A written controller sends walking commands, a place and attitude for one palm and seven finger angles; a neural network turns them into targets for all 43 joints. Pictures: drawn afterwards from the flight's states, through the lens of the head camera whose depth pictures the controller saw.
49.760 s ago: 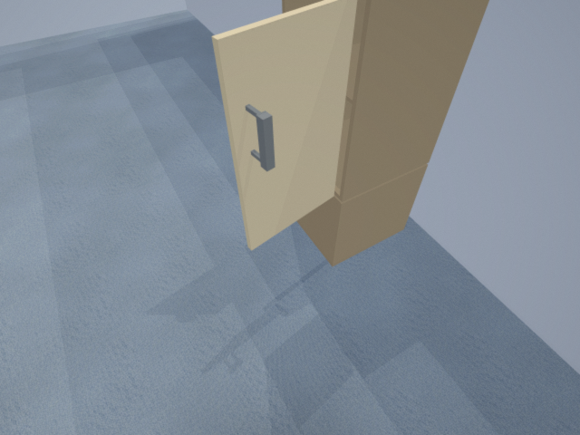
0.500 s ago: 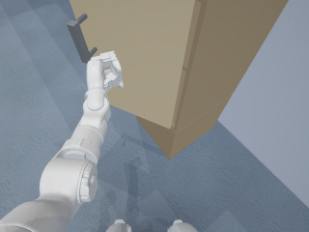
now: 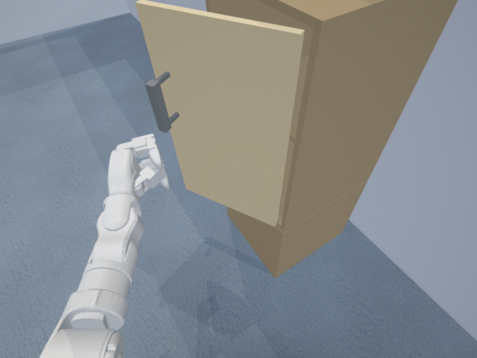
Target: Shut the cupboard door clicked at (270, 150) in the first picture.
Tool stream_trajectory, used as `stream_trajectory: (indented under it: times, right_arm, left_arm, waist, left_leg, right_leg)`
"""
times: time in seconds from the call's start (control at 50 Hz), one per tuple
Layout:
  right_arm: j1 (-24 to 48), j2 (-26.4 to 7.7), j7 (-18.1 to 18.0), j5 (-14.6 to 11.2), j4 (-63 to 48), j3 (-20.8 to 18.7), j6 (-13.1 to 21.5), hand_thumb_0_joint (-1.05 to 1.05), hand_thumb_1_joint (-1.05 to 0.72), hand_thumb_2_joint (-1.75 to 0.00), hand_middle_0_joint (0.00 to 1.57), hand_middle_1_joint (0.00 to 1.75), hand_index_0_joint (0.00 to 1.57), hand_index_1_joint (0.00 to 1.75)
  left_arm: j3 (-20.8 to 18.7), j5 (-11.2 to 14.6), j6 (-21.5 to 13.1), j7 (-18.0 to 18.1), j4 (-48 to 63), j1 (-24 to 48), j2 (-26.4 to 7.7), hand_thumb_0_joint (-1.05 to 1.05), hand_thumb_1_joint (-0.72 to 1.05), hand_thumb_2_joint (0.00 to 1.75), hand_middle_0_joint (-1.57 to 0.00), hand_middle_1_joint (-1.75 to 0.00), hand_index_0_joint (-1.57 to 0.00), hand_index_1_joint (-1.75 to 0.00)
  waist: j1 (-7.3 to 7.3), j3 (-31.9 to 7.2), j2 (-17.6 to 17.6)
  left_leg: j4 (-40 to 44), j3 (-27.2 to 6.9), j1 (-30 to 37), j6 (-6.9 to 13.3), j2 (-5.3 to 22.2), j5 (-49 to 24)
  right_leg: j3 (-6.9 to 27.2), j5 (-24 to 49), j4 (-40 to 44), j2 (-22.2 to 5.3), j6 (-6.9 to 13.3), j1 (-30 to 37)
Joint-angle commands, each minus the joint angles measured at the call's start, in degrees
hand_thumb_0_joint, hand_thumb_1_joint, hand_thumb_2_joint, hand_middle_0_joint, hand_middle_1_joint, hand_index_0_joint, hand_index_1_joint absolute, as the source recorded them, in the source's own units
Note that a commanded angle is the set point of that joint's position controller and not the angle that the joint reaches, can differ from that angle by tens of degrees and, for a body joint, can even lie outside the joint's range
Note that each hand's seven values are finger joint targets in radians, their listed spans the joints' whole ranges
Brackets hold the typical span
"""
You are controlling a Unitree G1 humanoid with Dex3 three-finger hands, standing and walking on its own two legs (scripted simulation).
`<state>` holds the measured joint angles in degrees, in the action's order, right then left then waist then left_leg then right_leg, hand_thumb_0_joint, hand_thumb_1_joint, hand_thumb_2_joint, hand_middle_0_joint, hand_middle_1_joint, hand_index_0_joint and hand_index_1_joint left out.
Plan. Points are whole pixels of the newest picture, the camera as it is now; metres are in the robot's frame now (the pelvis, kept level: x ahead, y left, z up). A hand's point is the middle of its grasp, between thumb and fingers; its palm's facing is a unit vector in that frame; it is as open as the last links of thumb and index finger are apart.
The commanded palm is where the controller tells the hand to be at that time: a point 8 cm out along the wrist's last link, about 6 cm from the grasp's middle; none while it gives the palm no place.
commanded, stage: draw the hand back to the body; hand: left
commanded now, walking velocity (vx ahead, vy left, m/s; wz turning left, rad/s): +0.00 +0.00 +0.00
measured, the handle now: (164, 102) +0.65 +0.17 +0.07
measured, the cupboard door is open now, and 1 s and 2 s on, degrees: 29 29 29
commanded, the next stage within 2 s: step back with the hand held close in 1.16 s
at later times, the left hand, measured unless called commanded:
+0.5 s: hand (56, 233) +0.26 +0.23 +0.16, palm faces +0.27 -0.92 -0.27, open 4.0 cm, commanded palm +0.21 +0.28 +0.17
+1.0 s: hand out of the picture +0.19 +0.29 +0.18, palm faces +0.50 -0.77 -0.40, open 7.2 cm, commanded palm +0.14 +0.32 +0.20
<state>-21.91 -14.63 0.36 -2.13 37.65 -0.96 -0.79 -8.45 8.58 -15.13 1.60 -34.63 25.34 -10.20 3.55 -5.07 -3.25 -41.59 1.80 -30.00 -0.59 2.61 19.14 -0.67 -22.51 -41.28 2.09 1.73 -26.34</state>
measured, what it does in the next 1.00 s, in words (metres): stands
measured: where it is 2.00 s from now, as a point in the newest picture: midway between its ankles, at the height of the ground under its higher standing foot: outside the picture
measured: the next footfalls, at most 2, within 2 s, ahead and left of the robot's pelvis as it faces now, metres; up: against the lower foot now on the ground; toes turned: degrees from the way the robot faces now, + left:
none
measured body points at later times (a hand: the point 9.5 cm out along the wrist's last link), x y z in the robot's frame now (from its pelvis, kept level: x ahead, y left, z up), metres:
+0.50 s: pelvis +0.01 +0.02 +0.03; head -0.01 +0.00 +0.48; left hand +0.24 +0.28 +0.17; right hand +0.22 -0.18 -0.05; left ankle +0.02 +0.13 -0.71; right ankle -0.02 -0.10 -0.71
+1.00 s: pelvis +0.01 +0.02 +0.03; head -0.01 -0.01 +0.48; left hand +0.16 +0.33 +0.20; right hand +0.20 -0.20 -0.06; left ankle +0.02 +0.13 -0.71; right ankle -0.02 -0.10 -0.71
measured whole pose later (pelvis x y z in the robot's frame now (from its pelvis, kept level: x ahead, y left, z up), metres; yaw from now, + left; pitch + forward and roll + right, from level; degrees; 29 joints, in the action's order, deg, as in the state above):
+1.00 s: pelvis +0.01 +0.02 +0.03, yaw +2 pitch -4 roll +0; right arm -11.8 -14.2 -4.8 -0.8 36.7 0.8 4.0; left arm -19.6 4.5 -3.9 6.0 18.8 -25.6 -18.9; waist -4.1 0.0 -4.5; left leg -24.2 1.2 -7.8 0.8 -0.2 12.7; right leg -1.5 -16.0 -22.8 -0.3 0.1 -3.1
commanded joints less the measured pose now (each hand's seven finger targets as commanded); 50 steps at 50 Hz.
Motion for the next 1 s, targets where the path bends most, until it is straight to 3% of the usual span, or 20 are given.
stream_trajectory:
  times: [0.0, 0.06, 0.08, 0.12, 0.14, 0.18, 0.22, 0.24, 0.28, 0.32, 0.38, 0.44, 0.5, 0.58, 0.72, 0.76, 0.82, 0.92, 0.98]
  right_arm:
    - [6.77, -6.24, -1.23, -1.03, -9.09, -1.58, 4.18, 0.0, -0.9, -0.9, 0.2, 0.3, 0.2, 0.3]
    - [9.66, -6.24, -1.74, -1.32, -10.47, -1.0, 4.85, 0.0, -0.9, -0.9, 0.2, 0.3, 0.2, 0.3]
    - [12.19, -4.78, -2.65, -1.38, -11.43, -1.01, 3.37, 0.0, -0.9, -0.9, 0.2, 0.3, 0.2, 0.3]
    - [13.92, -5.05, -3.95, -1.16, -12.01, -0.68, 2.3, 0.0, -0.9, -0.9, 0.2, 0.3, 0.2, 0.3]
    - [14.93, -4.63, -4.34, -1.21, -12.13, -0.22, 1.83, 0.0, -0.9, -0.9, 0.2, 0.3, 0.2, 0.3]
    - [16.24, -4.38, -4.87, -1.11, -12.4, 0.3, 1.36, 0.0, -0.9, -0.9, 0.2, 0.3, 0.2, 0.3]
    - [17.02, -4.29, -5.25, -1.01, -12.48, 0.53, 1.12, 0.0, -0.9, -0.9, 0.2, 0.3, 0.2, 0.3]
    - [17.31, -3.93, -5.2, -0.93, -12.86, 0.96, 1.17, 0.0, -0.9, -0.9, 0.2, 0.3, 0.2, 0.3]
    - [17.82, -3.77, -5.12, -0.65, -13.04, 1.29, 1.32, 0.0, -0.9, -0.9, 0.2, 0.3, 0.2, 0.3]
    - [18.01, -4.0, -5.07, -0.17, -13.08, 1.24, 1.85, 0.0, -0.9, -0.9, 0.2, 0.3, 0.2, 0.3]
    - [18.48, -3.65, -4.75, 0.2, -13.46, 1.7, 2.38, 0.0, -0.9, -0.9, 0.2, 0.3, 0.2, 0.3]
    - [18.6, -3.81, -4.63, 0.69, -13.41, 1.75, 3.15, 0.0, -0.9, -0.9, 0.2, 0.3, 0.2, 0.3]
    - [19.04, -3.77, -4.73, 0.94, -13.07, 1.67, 3.51, 0.0, -0.9, -0.9, 0.2, 0.3, 0.2, 0.3]
    - [19.09, -3.66, -4.6, 1.11, -12.89, 1.42, 4.3, 0.0, -0.9, -0.9, 0.2, 0.3, 0.2, 0.3]
    - [19.03, -3.97, -4.47, 1.14, -12.22, 0.56, 6.17, 0.0, -0.9, -0.9, 0.2, 0.3, 0.2, 0.3]
    - [19.02, -3.73, -4.64, 0.99, -12.35, 0.38, 6.65, 0.0, -0.9, -0.9, 0.2, 0.3, 0.2, 0.3]
    - [18.56, -4.43, -4.86, 0.99, -11.43, 0.13, 7.35, 0.0, -0.9, -0.9, 0.2, 0.3, 0.2, 0.3]
    - [18.31, -4.84, -5.62, 1.22, -10.85, -0.24, 8.13, 0.0, -0.9, -0.9, 0.2, 0.3, 0.2, 0.3]
    - [18.68, -4.2, -5.58, 1.3, -10.99, 0.1, 8.58, 0.0, -0.9, -0.9, 0.2, 0.3, 0.2, 0.3]
  left_arm:
    - [0.46, 1.28, -0.48, -2.2, 19.74, 17.61, -6.97, 0.0, 0.9, 0.9, -1.24, -1.44, -1.24, -1.44]
    - [-0.68, 2.3, 1.73, -2.8, 24.84, 12.23, -8.23, 0.0, 0.9, 0.9, -1.16, -1.35, -1.16, -1.35]
    - [3.6, -2.33, 1.98, -1.21, 29.94, 9.24, -10.55, 0.0, 0.9, 0.9, -1.13, -1.32, -1.13, -1.32]
    - [1.14, -2.73, 3.62, 0.44, 33.75, 3.36, -12.73, 0.0, 0.9, 0.9, -1.08, -1.26, -1.08, -1.26]
    - [1.03, -2.96, 4.44, 0.86, 34.81, 1.55, -12.67, 0.0, 0.9, 0.9, -1.05, -1.23, -1.05, -1.23]
    - [0.53, -3.46, 5.58, 1.43, 36.87, -1.17, -13.0, 0.0, 0.9, 0.9, -1.0, -1.17, -1.0, -1.17]
    - [-0.74, -3.65, 6.6, 1.61, 39.1, -5.38, -14.08, 0.0, 0.9, 0.9, -0.94, -1.11, -0.94, -1.11]
    - [-0.17, -3.82, 6.88, 1.7, 41.7, -6.3, -13.29, 0.0, 0.9, 0.9, -0.92, -1.08, -0.92, -1.08]
    - [-0.37, -4.01, 7.67, 1.87, 45.06, -9.47, -13.09, 0.0, 0.9, 0.9, -0.86, -1.02, -0.86, -1.02]
    - [-1.14, -4.03, 8.27, 2.0, 48.1, -13.68, -13.74, 0.0, 0.9, 0.9, -0.81, -0.96, -0.81, -0.96]
    - [-1.5, -4.24, 8.83, 2.33, 53.74, -18.01, -13.27, 0.0, 0.9, 0.9, -0.72, -0.87, -0.72, -0.87]
    - [-3.59, -4.45, 9.17, 2.86, 57.79, -22.9, -14.73, 0.0, 0.9, 0.9, -0.64, -0.78, -0.64, -0.78]
    - [-6.75, -4.36, 9.52, 3.32, 59.06, -27.52, -16.21, 0.0, 0.9, 0.9, -0.56, -0.69, -0.56, -0.69]
    - [-11.08, -4.3, 8.93, 3.86, 63.55, -34.04, -18.41, 0.0, 0.9, 0.9, -0.45, -0.57, -0.45, -0.57]
    - [-18.7, -3.96, 8.08, 4.55, 67.55, -46.03, -22.21, 0.0, 0.9, 0.9, -0.25, -0.36, -0.25, -0.36]
    - [-20.4, -3.67, 7.6, 4.77, 68.27, -48.25, -22.68, 0.0, 0.9, 0.9, -0.2, -0.3, -0.2, -0.3]
    - [-16.08, -4.1, 7.76, 4.47, 65.52, -45.58, -18.85, 0.0, 0.9, 0.9, -0.2, -0.3, -0.2, -0.3]
    - [-17.23, -4.46, 7.43, 5.11, 65.68, -43.7, -20.89, 0.0, 0.9, 0.9, -0.2, -0.3, -0.2, -0.3]
    - [-17.55, -4.5, 6.93, 5.31, 67.18, -44.26, -20.88, 0.0, 0.9, 0.9, -0.2, -0.3, -0.2, -0.3]
  waist:
    - [-1.35, -13.33, 2.12]
    - [-2.8, -12.31, 3.62]
    - [-2.44, -11.63, 6.09]
    - [-3.24, -10.57, 6.27]
    - [-3.18, -8.61, 4.87]
    - [-3.39, -5.6, 5.8]
    - [-3.9, -4.22, 4.5]
    - [-3.75, -4.7, 1.57]
    - [-3.91, -3.75, -0.02]
    - [-4.3, -3.86, 1.6]
    - [-4.45, -3.24, -1.0]
    - [-4.87, -3.0, -1.46]
    - [-5.34, -1.09, 1.14]
    - [-6.18, -2.18, -0.1]
    - [-7.38, 0.44, -1.37]
    - [-7.53, 1.13, -0.73]
    - [-6.24, 4.87, 1.36]
    - [-6.78, 2.18, 1.93]
    - [-7.18, 1.51, -0.37]
  left_leg:
    - [6.01, 0.33, 13.51, 2.87, -2.88, -8.14]
    - [7.54, -0.06, 14.6, 2.88, -2.83, -8.65]
    - [10.58, -0.05, 17.68, 2.9, -2.93, -9.26]
    - [12.41, 0.01, 19.53, 3.15, -2.66, -10.41]
    - [13.39, 0.2, 20.3, 3.13, -2.53, -10.71]
    - [15.53, -0.17, 21.66, 3.02, -2.32, -10.41]
    - [16.94, -0.06, 23.32, 3.0, -2.14, -10.92]
    - [17.78, -0.2, 24.7, 2.82, -2.15, -11.85]
    - [18.95, -0.46, 26.45, 2.45, -1.93, -13.2]
    - [19.58, -0.5, 27.68, 2.61, -1.8, -15.07]
    - [20.6, -0.9, 28.94, 2.13, -1.63, -16.94]
    - [21.22, -1.25, 29.63, 1.98, -1.52, -18.12]
    - [21.52, -1.3, 28.52, 1.92, -1.53, -17.16]
    - [21.07, -1.21, 28.33, 1.78, -1.64, -19.22]
    - [20.67, -1.0, 26.32, 1.69, -1.55, -19.36]
    - [20.73, -0.81, 25.84, 1.78, -1.5, -17.73]
    - [21.17, -0.85, 25.55, 2.14, -1.48, -14.62]
    - [20.84, -0.72, 26.68, 2.73, -1.91, -14.25]
    - [20.62, -0.63, 26.76, 2.59, -2.21, -15.73]
  right_leg:
    - [-0.29, 16.06, 8.91, -0.15, -1.56, 4.75]
    - [-0.54, 16.14, 9.42, -0.46, -1.47, 6.68]
    - [1.73, 16.09, 13.0, -1.67, -1.78, 8.05]
    - [1.55, 16.76, 15.12, -1.89, -1.92, 10.8]
    - [1.34, 17.03, 15.71, -2.03, -1.87, 11.22]
    - [0.66, 15.7, 17.42, -1.72, -1.66, 11.82]
    - [0.6, 15.4, 19.3, -1.55, -1.5, 13.08]
    - [0.3, 16.13, 19.3, -1.71, -1.24, 14.23]
    - [-0.31, 17.02, 20.14, -1.41, -1.02, 15.07]
    - [-0.41, 18.93, 21.14, -1.27, -1.15, 16.41]
    - [-0.97, 19.88, 21.35, -1.31, -0.9, 17.69]
    - [-1.21, 20.11, 21.8, -1.37, -0.92, 18.65]
    - [-1.42, 19.34, 22.31, -1.34, -1.09, 18.7]
    - [-1.6, 20.76, 21.88, -1.64, -1.03, 20.46]
    - [-1.72, 20.35, 22.24, -1.75, -1.23, 20.08]
    - [-1.66, 18.91, 22.28, -1.93, -1.37, 19.44]
    - [-1.65, 15.43, 23.49, -1.9, -1.65, 16.5]
    - [-1.1, 14.8, 23.43, -2.15, -1.71, 17.42]
    - [-1.11, 16.71, 22.72, -2.25, -1.46, 18.49]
